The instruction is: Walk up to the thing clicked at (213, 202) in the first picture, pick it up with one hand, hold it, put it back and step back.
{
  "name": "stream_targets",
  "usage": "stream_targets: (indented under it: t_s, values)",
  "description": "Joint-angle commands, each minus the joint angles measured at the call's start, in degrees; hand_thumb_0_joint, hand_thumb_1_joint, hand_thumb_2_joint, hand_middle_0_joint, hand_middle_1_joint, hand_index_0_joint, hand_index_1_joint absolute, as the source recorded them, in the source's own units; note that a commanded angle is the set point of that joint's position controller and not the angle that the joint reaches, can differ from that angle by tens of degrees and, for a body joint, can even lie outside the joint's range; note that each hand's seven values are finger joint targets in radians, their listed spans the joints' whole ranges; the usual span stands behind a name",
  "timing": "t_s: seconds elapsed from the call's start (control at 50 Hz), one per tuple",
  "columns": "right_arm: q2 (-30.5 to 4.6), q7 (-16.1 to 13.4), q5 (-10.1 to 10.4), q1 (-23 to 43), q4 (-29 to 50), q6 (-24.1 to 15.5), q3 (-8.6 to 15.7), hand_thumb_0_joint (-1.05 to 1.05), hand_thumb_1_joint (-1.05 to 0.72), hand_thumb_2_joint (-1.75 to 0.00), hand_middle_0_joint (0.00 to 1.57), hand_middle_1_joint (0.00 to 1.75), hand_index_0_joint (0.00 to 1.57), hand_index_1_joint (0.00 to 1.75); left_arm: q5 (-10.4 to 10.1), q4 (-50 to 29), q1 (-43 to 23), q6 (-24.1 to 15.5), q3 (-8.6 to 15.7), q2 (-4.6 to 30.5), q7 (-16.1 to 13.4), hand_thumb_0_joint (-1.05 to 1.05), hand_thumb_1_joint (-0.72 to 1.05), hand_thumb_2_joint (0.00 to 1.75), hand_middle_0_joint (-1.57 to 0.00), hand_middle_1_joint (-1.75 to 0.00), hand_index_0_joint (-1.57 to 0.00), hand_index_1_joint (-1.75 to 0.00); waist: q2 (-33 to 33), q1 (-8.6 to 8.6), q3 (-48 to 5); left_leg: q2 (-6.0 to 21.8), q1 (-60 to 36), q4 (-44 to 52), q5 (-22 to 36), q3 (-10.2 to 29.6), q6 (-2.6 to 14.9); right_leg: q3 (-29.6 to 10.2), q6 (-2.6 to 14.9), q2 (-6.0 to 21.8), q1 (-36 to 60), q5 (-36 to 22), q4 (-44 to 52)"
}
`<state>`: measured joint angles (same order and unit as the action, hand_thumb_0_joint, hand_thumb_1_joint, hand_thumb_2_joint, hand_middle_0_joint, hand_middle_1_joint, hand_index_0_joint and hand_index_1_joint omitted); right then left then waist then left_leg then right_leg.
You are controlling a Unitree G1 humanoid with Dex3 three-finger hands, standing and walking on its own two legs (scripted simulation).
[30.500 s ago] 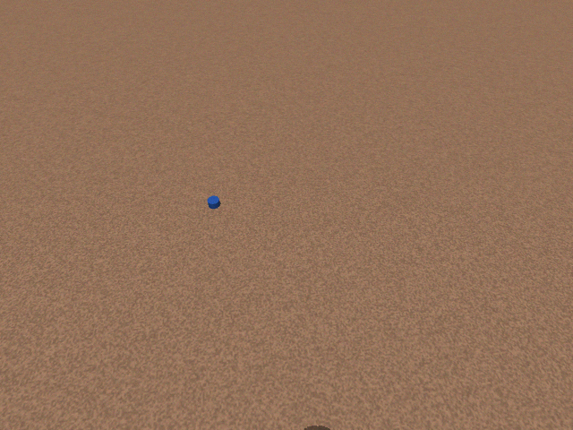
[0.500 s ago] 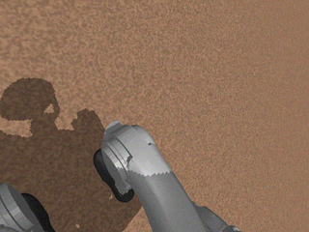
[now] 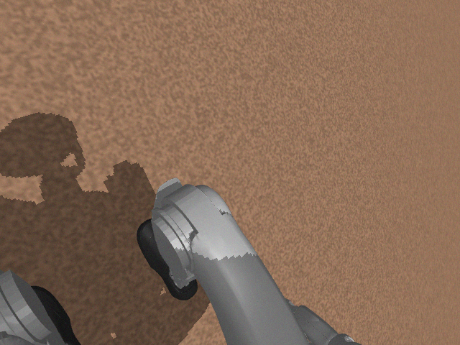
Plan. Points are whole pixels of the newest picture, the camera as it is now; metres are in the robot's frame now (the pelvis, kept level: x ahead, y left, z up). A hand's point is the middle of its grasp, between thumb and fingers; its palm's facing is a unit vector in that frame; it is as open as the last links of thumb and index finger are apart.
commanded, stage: close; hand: left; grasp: from above
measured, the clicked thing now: out of the picture +0.51 +0.31 -0.31
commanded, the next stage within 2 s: settle in 0.88 s
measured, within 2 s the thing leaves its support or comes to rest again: leaves its support in 1.26 s
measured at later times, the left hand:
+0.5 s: hand out of the picture +0.48 +0.30 -0.28, palm faces -0.43 -0.15 -0.89, open 8.6 cm
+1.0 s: hand out of the picture +0.49 +0.30 -0.28, palm faces -0.43 -0.14 -0.89, open 7.7 cm
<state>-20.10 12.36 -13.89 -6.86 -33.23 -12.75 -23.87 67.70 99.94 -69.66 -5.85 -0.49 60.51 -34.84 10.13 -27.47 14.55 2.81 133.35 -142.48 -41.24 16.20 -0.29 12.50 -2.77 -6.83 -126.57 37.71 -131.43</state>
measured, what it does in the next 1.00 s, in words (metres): stands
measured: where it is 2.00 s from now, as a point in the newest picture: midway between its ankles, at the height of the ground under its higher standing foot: (124, 307)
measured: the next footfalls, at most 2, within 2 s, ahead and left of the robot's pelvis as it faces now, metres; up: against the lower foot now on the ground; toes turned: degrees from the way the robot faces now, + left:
none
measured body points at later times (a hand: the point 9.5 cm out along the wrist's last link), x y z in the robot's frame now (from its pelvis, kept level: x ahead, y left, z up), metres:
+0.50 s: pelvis +0.00 +0.00 +0.00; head +0.31 +0.13 +0.29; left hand +0.50 +0.30 -0.23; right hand +0.03 -0.23 -0.05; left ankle +0.06 +0.13 -0.29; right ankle +0.12 -0.11 -0.29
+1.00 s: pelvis +0.00 +0.00 +0.00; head +0.31 +0.13 +0.30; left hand +0.50 +0.30 -0.23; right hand +0.02 -0.23 -0.05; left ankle +0.06 +0.13 -0.29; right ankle +0.12 -0.11 -0.29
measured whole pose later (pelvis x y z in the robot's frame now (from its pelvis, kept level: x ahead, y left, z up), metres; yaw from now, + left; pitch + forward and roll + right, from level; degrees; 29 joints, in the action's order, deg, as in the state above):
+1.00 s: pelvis +0.00 +0.00 +0.00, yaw +0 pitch +29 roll -16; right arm -20.2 11.5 -13.8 -7.0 -32.8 -11.8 -24.3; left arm 67.3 98.9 -69.4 -6.1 -0.9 61.0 -33.5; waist 9.8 -27.3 14.7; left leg 2.8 133.5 -142.6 -40.8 16.2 0.2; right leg 12.6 -3.1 -6.8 -126.3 37.3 -131.2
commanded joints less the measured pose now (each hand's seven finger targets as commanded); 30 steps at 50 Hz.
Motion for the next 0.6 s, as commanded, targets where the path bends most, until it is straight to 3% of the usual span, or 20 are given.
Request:
stream_targets:
  t_s: [0.0,0.04,0.1,0.16,0.26,0.32,0.5,0.54,0.58]
  values:
    - [-19.7,-0.2,0.6,-13.1,-2.3,0.6,5.4,0.00,-0.90,-0.90,0.20,0.30,0.20,0.30,-0.4,-7.3,-15.0,0.1,0.6,10.6,-2.3,0.00,0.04,0.68,-0.42,-0.94,-0.47,-0.88,-35.9,-4.00,-39.2,2.7,-28.6,12.9,16.4,-3.9,0.46,4.8,3.42,-1.2,25.8,-19.8,11.1]
    - [-19.7,-0.1,0.2,-13.1,-1.9,0.5,5.0,0.00,-0.90,-0.90,0.20,0.30,0.20,0.30,-1.0,-5.0,-13.3,0.2,-0.5,9.2,-1.6,0.00,0.07,0.64,-0.42,-0.94,-0.48,-0.87,-34.3,-5.07,-37.0,2.5,-27.0,13.0,14.6,-4.3,0.68,4.8,3.32,-1.4,26.7,-18.6,11.5]
    - [-19.8,-0.4,0.7,-12.8,-1.9,0.4,5.1,0.00,-0.90,-0.90,0.20,0.30,0.20,0.30,-1.1,-6.2,-14.0,0.1,0.2,11.1,-1.3,0.00,0.09,0.63,-0.45,-0.92,-0.51,-0.85,-34.6,-4.19,-37.8,2.4,-27.2,12.9,14.6,-4.5,0.75,4.4,3.37,-1.4,26.8,-18.4,11.7]
    - [-19.3,-0.3,0.6,-12.6,-2.0,0.5,5.1,0.00,-0.91,-0.90,0.20,0.30,0.20,0.30,-1.0,-5.7,-13.3,0.1,-0.9,8.7,-1.0,0.00,0.11,0.63,-0.45,-0.92,-0.52,-0.86,-34.8,-4.48,-37.5,2.5,-27.7,12.6,14.9,-4.1,0.63,4.7,3.53,-1.4,25.6,-18.5,11.2]
    - [-19.9,-0.6,0.7,-12.9,-1.8,1.0,5.2,0.00,-0.90,-0.90,0.20,0.30,0.20,0.30,-0.3,-5.7,-13.6,-0.5,0.3,10.7,-1.6,0.00,0.19,0.63,-0.51,-0.92,-0.57,-0.85,-34.9,-3.85,-37.6,2.6,-27.4,13.5,14.9,-3.6,0.44,5.3,3.56,-1.2,25.7,-18.3,10.9]
    - [-19.6,-0.3,0.5,-13.2,-2.0,0.8,4.9,0.00,-0.90,-0.90,0.20,0.30,0.20,0.30,-0.8,-5.8,-13.8,-0.4,-0.7,8.3,-1.4,0.00,0.19,0.62,-0.52,-0.89,-0.58,-0.82,-34.2,-4.88,-36.2,2.6,-27.6,13.1,15.2,-3.4,0.46,5.3,3.50,-1.2,24.4,-18.6,10.8]
    - [-19.7,-0.7,0.5,-13.1,-2.1,1.0,4.8,0.00,-0.90,-0.90,0.20,0.30,0.20,0.30,-0.7,-4.9,-12.7,0.0,-0.1,10.4,-1.2,0.00,0.31,0.57,-0.61,-0.85,-0.67,-0.78,-34.9,-4.03,-37.4,2.6,-27.6,13.4,15.0,-4.0,0.52,4.8,3.41,-1.3,26.3,-18.7,11.3]
    - [-19.6,-0.7,0.3,-12.8,-1.9,1.1,4.7,0.00,-0.90,-0.90,0.20,0.30,0.20,0.30,-1.1,-4.6,-12.7,0.0,-1.2,8.7,-1.0,0.00,0.33,0.56,-0.62,-0.84,-0.69,-0.77,-33.7,-4.98,-36.9,2.6,-26.8,13.0,14.5,-4.0,0.74,5.0,3.27,-1.5,26.4,-18.5,11.6]
    - [-20.0,-0.9,0.6,-12.5,-1.8,1.0,4.8,0.00,-0.90,-0.90,0.20,0.30,0.20,0.30,-1.1,-5.0,-13.3,-0.1,-0.8,9.4,-1.0,0.00,0.35,0.56,-0.63,-0.84,-0.70,-0.77,-34.4,-4.70,-35.5,2.6,-26.7,13.6,13.1,-3.3,0.45,5.2,3.61,-1.1,23.7,-16.7,11.4]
